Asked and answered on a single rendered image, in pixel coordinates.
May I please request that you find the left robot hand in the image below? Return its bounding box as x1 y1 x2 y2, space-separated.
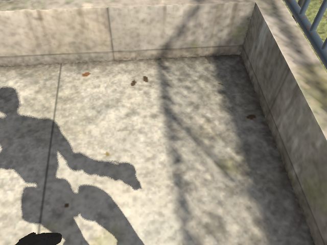
15 232 62 245

